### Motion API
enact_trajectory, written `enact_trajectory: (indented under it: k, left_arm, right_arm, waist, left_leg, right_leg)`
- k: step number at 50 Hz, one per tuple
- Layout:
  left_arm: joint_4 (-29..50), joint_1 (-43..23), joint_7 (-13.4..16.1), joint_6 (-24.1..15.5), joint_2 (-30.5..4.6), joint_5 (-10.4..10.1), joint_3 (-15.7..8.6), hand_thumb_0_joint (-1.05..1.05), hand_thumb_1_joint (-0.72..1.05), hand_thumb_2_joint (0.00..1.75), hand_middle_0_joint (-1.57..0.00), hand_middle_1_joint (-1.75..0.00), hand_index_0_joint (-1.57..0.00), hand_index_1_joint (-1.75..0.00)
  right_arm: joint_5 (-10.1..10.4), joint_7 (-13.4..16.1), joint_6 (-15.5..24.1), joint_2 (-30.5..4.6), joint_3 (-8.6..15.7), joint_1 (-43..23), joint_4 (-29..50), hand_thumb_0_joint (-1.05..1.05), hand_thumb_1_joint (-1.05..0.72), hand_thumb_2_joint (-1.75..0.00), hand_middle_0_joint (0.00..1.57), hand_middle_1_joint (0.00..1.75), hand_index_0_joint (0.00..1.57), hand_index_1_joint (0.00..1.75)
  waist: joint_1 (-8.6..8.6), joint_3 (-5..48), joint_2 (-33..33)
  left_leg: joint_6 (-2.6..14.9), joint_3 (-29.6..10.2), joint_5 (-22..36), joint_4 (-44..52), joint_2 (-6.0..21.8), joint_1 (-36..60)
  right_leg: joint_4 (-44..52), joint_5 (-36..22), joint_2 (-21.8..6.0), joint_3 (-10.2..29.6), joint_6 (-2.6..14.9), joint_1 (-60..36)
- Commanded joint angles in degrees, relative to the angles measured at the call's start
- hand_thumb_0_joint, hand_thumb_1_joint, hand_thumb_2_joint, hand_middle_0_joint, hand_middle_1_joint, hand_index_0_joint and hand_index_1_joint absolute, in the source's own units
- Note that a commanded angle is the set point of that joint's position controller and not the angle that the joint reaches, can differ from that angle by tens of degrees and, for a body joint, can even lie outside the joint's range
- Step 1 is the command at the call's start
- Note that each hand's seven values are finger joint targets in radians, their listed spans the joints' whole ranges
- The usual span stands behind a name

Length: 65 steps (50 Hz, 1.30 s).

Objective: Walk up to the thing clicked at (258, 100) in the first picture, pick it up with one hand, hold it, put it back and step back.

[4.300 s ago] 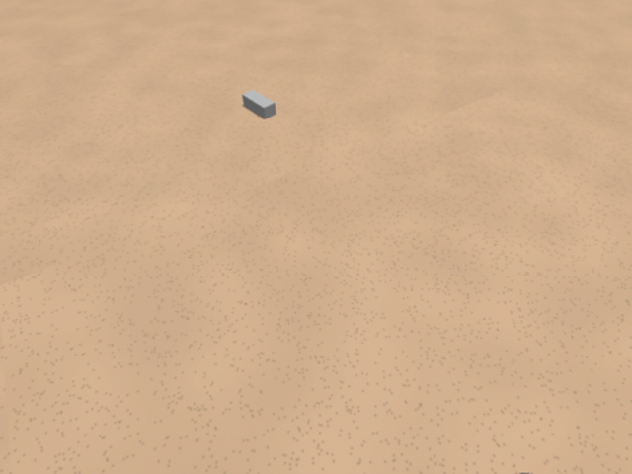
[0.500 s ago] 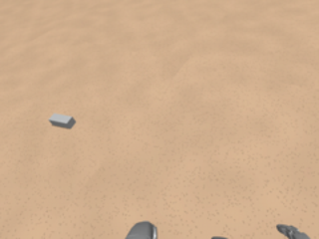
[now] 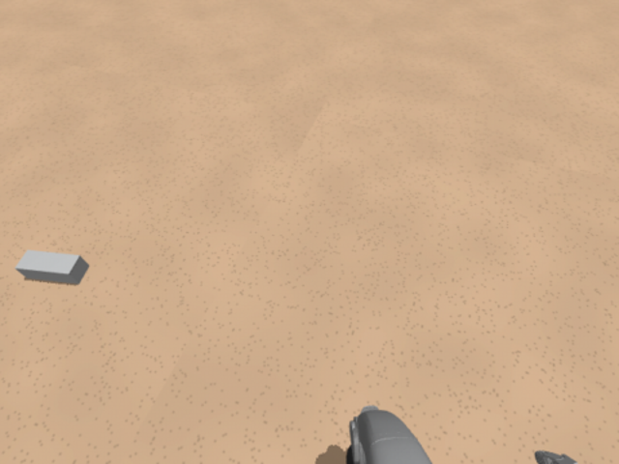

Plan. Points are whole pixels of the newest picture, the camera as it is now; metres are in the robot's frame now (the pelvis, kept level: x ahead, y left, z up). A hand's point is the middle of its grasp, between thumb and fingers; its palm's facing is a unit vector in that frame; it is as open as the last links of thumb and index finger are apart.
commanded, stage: walk up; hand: left
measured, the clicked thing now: (53, 266) +0.92 +0.93 -0.73
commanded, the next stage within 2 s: none
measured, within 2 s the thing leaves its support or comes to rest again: neither
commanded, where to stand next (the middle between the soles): +0.48 +0.80 m, yaw -12 degrees
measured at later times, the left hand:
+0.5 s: hand out of the picture +0.18 +0.52 -0.13, palm faces -0.05 -0.80 -0.59, open 7.4 cm
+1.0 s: hand out of the picture +0.30 +0.65 -0.12, palm faces -0.06 -0.81 -0.58, open 7.3 cm
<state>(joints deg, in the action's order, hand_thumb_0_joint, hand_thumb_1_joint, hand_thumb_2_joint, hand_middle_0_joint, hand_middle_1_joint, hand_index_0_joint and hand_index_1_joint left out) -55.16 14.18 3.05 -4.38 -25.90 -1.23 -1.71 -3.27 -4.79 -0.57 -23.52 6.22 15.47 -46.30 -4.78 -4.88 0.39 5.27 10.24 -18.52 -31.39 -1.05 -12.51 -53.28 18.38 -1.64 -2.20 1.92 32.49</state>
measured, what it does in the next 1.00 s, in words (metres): steps to the left: right foot, then left foot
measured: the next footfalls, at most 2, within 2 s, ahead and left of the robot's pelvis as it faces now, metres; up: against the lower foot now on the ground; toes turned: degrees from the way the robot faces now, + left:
right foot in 0.12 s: +0.18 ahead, -0.05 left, +0.00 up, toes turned -8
left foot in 0.50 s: +0.20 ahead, +0.38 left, +0.00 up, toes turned +2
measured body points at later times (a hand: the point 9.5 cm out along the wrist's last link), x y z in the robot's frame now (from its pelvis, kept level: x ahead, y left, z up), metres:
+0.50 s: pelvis +0.10 +0.19 -0.03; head +0.12 +0.16 +0.42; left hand +0.18 +0.56 -0.09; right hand +0.18 -0.17 -0.14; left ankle +0.16 +0.38 -0.73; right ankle +0.14 -0.04 -0.73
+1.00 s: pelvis +0.21 +0.35 -0.02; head +0.23 +0.30 +0.42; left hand +0.30 +0.69 -0.09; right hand +0.25 +0.02 -0.16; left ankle +0.21 +0.48 -0.66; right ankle +0.27 +0.21 -0.73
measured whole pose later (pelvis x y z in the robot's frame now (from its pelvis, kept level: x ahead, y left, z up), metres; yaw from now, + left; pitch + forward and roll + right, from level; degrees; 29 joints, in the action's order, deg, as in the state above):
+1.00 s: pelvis +0.21 +0.35 -0.02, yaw -4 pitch -2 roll -2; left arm -51.6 15.6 5.0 -5.2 -22.8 1.1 -2.6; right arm -3.7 -4.7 -5.7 -25.7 5.5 15.3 -46.2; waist -0.5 -5.6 9.4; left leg 0.4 -3.9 -26.7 -70.6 2.0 -30.1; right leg -40.0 14.8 -2.4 -6.7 1.7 23.2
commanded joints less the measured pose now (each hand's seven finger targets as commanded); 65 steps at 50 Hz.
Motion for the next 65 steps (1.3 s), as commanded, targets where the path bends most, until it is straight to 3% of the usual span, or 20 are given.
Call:
enact_trajectory:
  k: [1, 5, 7, 9, 14, 22, 25, 27, 29, 35, 39, 41, 42, 44, 49, 57, 60, 62, 63, 65]
  left_arm:
    - [3.4, 2.8, 1.3, -0.4, -10.0, -0.1, -3.3, 0.0, 0.9, 0.9, -0.2, -0.3, -0.2, -0.3]
    - [0.6, 14.8, 2.2, -0.3, -12.6, 0.5, -5.7, 0.0, 0.9, 0.9, -0.2, -0.3, -0.2, -0.3]
    - [1.8, 19.4, 3.6, -0.1, -18.8, 1.2, -8.0, 0.0, 0.9, 0.9, -0.2, -0.3, -0.2, -0.3]
    - [6.4, 5.5, 4.9, 0.0, -19.3, 0.7, -7.6, 0.0, 0.9, 0.9, -0.2, -0.3, -0.2, -0.3]
    - [7.4, -1.6, 3.7, -2.1, -16.0, 2.2, -6.5, 0.0, 0.9, 0.9, -0.2, -0.3, -0.2, -0.3]
    - [6.1, -0.2, 1.8, -2.0, -21.4, 3.7, -8.2, 0.0, 0.9, 0.9, -0.2, -0.3, -0.2, -0.3]
    - [6.1, -3.2, 2.0, -0.4, -16.9, 4.0, -6.6, 0.0, 0.9, 0.9, -0.2, -0.3, -0.2, -0.3]
    - [7.1, -2.4, 2.8, 0.3, -10.3, 1.9, -4.4, 0.0, 0.9, 0.9, -0.2, -0.3, -0.2, -0.3]
    - [4.6, -2.4, 3.5, -0.7, -15.0, 1.5, -4.4, 0.0, 0.9, 0.9, -0.2, -0.3, -0.2, -0.3]
    - [1.0, 2.8, 2.1, -1.7, -12.4, 0.4, -4.2, 0.0, 0.9, 0.9, -0.2, -0.3, -0.2, -0.3]
    - [-0.6, 12.3, 2.3, -1.9, -11.7, 0.4, -5.1, 0.0, 0.9, 0.9, -0.2, -0.3, -0.2, -0.3]
    - [-1.6, 21.2, 3.8, -1.4, -18.3, 1.7, -8.1, 0.0, 0.9, 0.9, -0.2, -0.3, -0.2, -0.3]
    - [1.2, 17.6, 4.3, -1.2, -21.0, 2.5, -8.3, 0.0, 0.9, 0.9, -0.2, -0.3, -0.2, -0.3]
    - [5.8, 5.7, 4.8, -1.0, -21.1, 1.9, -7.7, 0.0, 0.9, 0.9, -0.2, -0.3, -0.2, -0.3]
    - [6.3, 4.4, 3.7, -2.3, -17.1, 2.6, -7.1, 0.0, 0.9, 0.9, -0.2, -0.3, -0.2, -0.3]
    - [7.2, 4.2, 3.2, -1.9, -22.0, 3.7, -8.4, 0.0, 0.9, 0.9, -0.2, -0.3, -0.2, -0.3]
    - [7.9, -0.7, 3.3, -0.9, -20.1, 3.6, -7.3, 0.0, 0.9, 0.9, -0.2, -0.3, -0.2, -0.3]
    - [8.2, 1.7, 3.9, -0.2, -9.5, 2.6, -4.1, 0.0, 0.9, 0.9, -0.2, -0.3, -0.2, -0.3]
    - [7.6, -1.6, 5.0, -0.5, -12.7, 2.4, -4.3, 0.0, 0.9, 0.9, -0.2, -0.3, -0.2, -0.3]
    - [4.9, -2.1, 4.9, -0.9, -16.3, 1.4, -4.7, 0.0, 0.9, 0.9, -0.2, -0.3, -0.2, -0.3]
  right_arm:
    - [-0.8, 1.0, 0.5, -12.2, 3.7, -2.4, 7.0, 0.0, -0.9, -0.9, 0.2, 0.3, 0.2, 0.3]
    - [-0.6, 0.5, -0.4, -11.1, 3.1, -7.8, 10.6, 0.0, -0.9, -0.9, 0.2, 0.3, 0.2, 0.3]
    - [-0.1, 0.7, -0.7, -8.4, 2.2, -0.6, 10.2, 0.0, -0.9, -0.9, 0.2, 0.3, 0.2, 0.3]
    - [-1.1, 1.1, -2.8, -16.2, 4.6, 3.3, 8.3, 0.0, -0.9, -0.9, 0.2, 0.3, 0.2, 0.3]
    - [0.1, -1.0, -3.4, -14.6, 4.1, 4.4, 4.1, 0.0, -0.9, -0.9, 0.2, 0.3, 0.2, 0.3]
    - [-0.1, -2.4, -3.4, -13.2, 4.2, -0.1, 4.4, 0.0, -0.9, -0.9, 0.2, 0.3, 0.2, 0.3]
    - [-0.8, -1.0, -2.9, -14.8, 6.1, 12.1, -0.5, 0.0, -0.9, -0.9, 0.2, 0.3, 0.2, 0.3]
    - [-1.1, 0.2, -1.9, -24.4, 7.0, 8.1, 2.6, 0.0, -0.9, -0.9, 0.2, 0.3, 0.2, 0.3]
    - [-0.3, 0.8, -1.5, -23.7, 6.6, -0.9, 4.3, 0.0, -0.9, -0.9, 0.2, 0.3, 0.2, 0.3]
    - [-0.8, 1.1, -0.8, -15.7, 3.6, -0.2, 4.8, 0.0, -0.9, -0.9, 0.2, 0.3, 0.2, 0.3]
    - [-0.5, 0.9, -1.7, -13.6, 2.4, -7.2, 8.7, 0.0, -0.9, -0.9, 0.2, 0.3, 0.2, 0.3]
    - [0.4, 0.8, -1.8, -9.4, 1.1, -4.4, 10.0, 0.0, -0.9, -0.9, 0.2, 0.3, 0.2, 0.3]
    - [0.5, 1.1, -2.5, -9.2, 1.1, 0.5, 8.9, 0.0, -0.9, -0.9, 0.2, 0.3, 0.2, 0.3]
    - [-0.6, 1.7, -4.2, -15.4, 3.4, 4.3, 6.7, 0.0, -0.9, -0.9, 0.2, 0.3, 0.2, 0.3]
    - [-0.5, 1.0, -3.8, -15.9, 3.8, 3.0, 4.3, 0.0, -0.9, -0.9, 0.2, 0.3, 0.2, 0.3]
    - [-0.2, -0.9, -3.8, -14.5, 4.1, -2.6, 6.4, 0.0, -0.9, -0.9, 0.2, 0.3, 0.2, 0.3]
    - [-0.7, -0.4, -3.3, -15.0, 5.4, 8.3, 2.9, 0.0, -0.9, -0.9, 0.2, 0.3, 0.2, 0.3]
    - [-2.0, 0.7, -2.4, -21.3, 6.4, 10.8, 3.1, 0.0, -0.9, -0.9, 0.2, 0.3, 0.2, 0.3]
    - [0.1, 1.1, -2.2, -26.0, 6.8, 4.6, 4.3, 0.0, -0.9, -0.9, 0.2, 0.3, 0.2, 0.3]
    - [-0.1, 1.8, -2.1, -20.1, 5.2, -0.7, 6.4, 0.0, -0.9, -0.9, 0.2, 0.3, 0.2, 0.3]
  waist:
    - [1.17, 4.0, 9.2]
    - [9.64, 8.1, 0.5]
    - [11.3, 14.8, -13.6]
    - [5.84, 9.0, -2.9]
    - [1.77, 2.2, -3.9]
    - [3.38, 4.3, -10.7]
    - [-4.17, 8.9, 2.0]
    - [-3.75, 2.4, 21.5]
    - [-0.75, -1.1, 15.2]
    - [0.88, 1.0, 14.6]
    - [7.54, 4.7, 7.5]
    - [12.01, 9.8, -8.0]
    - [8.81, 11.8, -8.4]
    - [4.72, 7.5, -1.1]
    - [4.1, 3.0, -3.8]
    - [5.23, 3.7, -11.3]
    - [-2.13, 7.9, -4.3]
    - [-4.28, 4.0, 22.5]
    - [-2.57, 2.0, 23.2]
    - [-1.47, -2.6, 10.8]
  left_leg:
    - [2.49, -10.6, 29.0, 11.1, 13.5, 4.3]
    - [-4.38, -4.5, 29.1, -6.3, 8.6, -10.8]
    - [-10.27, -8.1, -14.4, -34.4, 0.5, -27.8]
    - [-11.7, -19.9, -12.7, -47.5, 5.4, -30.4]
    - [-6.18, -19.4, -1.0, -42.4, 5.9, -17.7]
    - [-6.62, -6.9, -3.3, -15.5, 7.4, -9.1]
    - [-5.62, -4.9, -5.4, -3.9, 2.7, 8.0]
    - [0.61, -41.6, -31.1, 20.9, 20.6, 1.4]
    - [7.34, -41.3, -29.1, 18.0, 22.1, -2.6]
    - [8.42, -20.4, 11.6, 5.8, 14.9, 2.2]
    - [5.97, -12.7, 12.4, -2.5, 12.5, -11.4]
    - [-0.81, -7.2, 1.3, -23.3, 4.6, -23.4]
    - [-3.81, -12.8, -12.6, -32.9, 1.8, -28.6]
    - [-5.63, -17.9, -12.9, -42.8, 5.7, -28.0]
    - [-5.22, -20.6, -6.0, -41.3, 7.2, -23.2]
    - [-5.67, -9.8, -8.2, -21.6, 8.0, -15.2]
    - [-4.93, -6.2, -3.5, -9.5, 4.7, 1.2]
    - [-0.43, -36.4, -16.7, 11.1, 17.2, 3.0]
    - [4.45, -45.6, -20.4, 17.6, 20.4, -3.0]
    - [5.98, -36.2, -8.9, 9.8, 18.9, -4.8]
  right_leg:
    - [9.7, -5.6, -0.9, -3.9, -0.03, -4.9]
    - [23.2, -15.0, -1.0, -3.0, 2.53, -33.3]
    - [31.9, -3.5, -23.4, 31.4, 12.18, -47.1]
    - [38.0, 18.5, -31.9, 42.8, 19.48, -32.3]
    - [36.7, 8.5, -14.9, 11.5, 8.85, -9.9]
    - [29.0, 11.2, -11.7, 4.6, 7.89, -6.8]
    - [8.7, 17.9, -6.4, -1.0, 3.95, 3.5]
    - [-16.3, 16.9, 6.3, 1.0, 0.81, 18.7]
    - [-18.3, 10.6, -1.1, 4.2, 1.85, 16.6]
    - [0.2, 5.8, -1.1, -2.1, -0.54, 4.1]
    - [19.6, -12.2, -0.1, -3.7, 0.35, -22.1]
    - [29.0, -5.9, -7.7, 12.0, 2.18, -39.0]
    - [34.5, 6.4, -21.1, 34.8, 6.76, -38.4]
    - [38.5, 23.3, -27.4, 40.5, 14.69, -25.8]
    - [30.8, 5.5, -17.5, 18.2, 10.52, -13.9]
    - [25.2, 7.7, -13.5, 8.8, 10.0, -7.1]
    - [11.6, 8.5, -10.5, 4.3, 5.84, 1.7]
    - [-16.6, 20.8, 5.1, -3.6, 0.03, 19.7]
    - [-19.0, 17.9, 2.2, 3.4, 1.69, 17.4]
    - [-18.9, 11.6, -0.4, 4.3, 0.83, 17.3]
